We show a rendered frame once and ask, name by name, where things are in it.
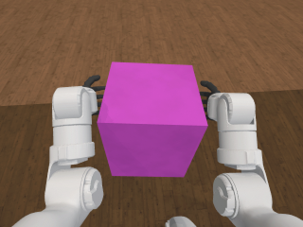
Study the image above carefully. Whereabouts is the robot left hand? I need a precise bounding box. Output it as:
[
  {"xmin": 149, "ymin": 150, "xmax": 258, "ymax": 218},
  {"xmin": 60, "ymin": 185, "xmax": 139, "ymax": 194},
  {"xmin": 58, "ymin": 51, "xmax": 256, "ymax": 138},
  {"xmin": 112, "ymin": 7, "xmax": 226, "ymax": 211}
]
[{"xmin": 82, "ymin": 75, "xmax": 106, "ymax": 115}]

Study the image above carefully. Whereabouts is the robot right thigh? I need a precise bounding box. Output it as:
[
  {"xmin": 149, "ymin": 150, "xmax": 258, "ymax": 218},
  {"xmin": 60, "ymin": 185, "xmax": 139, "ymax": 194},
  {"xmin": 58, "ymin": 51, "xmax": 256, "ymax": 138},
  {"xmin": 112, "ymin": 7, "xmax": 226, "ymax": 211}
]
[{"xmin": 165, "ymin": 216, "xmax": 196, "ymax": 227}]

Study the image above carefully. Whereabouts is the right robot forearm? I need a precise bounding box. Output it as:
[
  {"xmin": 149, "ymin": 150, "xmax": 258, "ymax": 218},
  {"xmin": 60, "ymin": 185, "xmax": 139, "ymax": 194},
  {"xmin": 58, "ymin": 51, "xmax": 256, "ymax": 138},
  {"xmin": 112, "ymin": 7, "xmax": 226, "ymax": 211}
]
[{"xmin": 207, "ymin": 93, "xmax": 273, "ymax": 206}]

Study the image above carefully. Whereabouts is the robot right hand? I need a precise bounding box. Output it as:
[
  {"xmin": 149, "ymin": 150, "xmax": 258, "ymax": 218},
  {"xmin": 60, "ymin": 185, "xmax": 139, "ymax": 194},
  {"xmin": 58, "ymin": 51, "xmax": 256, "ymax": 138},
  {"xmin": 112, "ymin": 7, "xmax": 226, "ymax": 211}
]
[{"xmin": 199, "ymin": 80, "xmax": 220, "ymax": 121}]

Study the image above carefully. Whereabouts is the robot left upper arm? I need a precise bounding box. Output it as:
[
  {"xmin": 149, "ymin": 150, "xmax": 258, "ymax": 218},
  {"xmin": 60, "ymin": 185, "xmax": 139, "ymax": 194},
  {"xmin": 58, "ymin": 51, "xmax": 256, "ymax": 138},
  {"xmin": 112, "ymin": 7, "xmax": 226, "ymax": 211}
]
[{"xmin": 12, "ymin": 166, "xmax": 104, "ymax": 227}]

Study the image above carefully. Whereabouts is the robot right upper arm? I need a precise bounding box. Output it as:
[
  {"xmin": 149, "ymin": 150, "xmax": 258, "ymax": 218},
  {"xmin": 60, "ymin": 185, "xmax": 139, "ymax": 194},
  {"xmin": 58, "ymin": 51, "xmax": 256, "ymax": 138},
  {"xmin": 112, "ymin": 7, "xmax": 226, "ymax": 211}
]
[{"xmin": 213, "ymin": 172, "xmax": 303, "ymax": 227}]

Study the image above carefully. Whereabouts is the left robot forearm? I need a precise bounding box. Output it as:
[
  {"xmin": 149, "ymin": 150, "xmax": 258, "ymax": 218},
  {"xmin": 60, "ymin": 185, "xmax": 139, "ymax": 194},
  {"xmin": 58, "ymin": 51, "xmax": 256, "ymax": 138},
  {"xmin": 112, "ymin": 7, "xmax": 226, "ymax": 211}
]
[{"xmin": 45, "ymin": 86, "xmax": 98, "ymax": 204}]

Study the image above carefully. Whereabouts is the carton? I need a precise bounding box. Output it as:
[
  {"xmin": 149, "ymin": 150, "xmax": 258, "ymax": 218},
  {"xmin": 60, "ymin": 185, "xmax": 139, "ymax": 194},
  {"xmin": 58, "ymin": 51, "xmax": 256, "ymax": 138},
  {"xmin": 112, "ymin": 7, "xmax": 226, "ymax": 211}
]
[{"xmin": 97, "ymin": 61, "xmax": 208, "ymax": 178}]

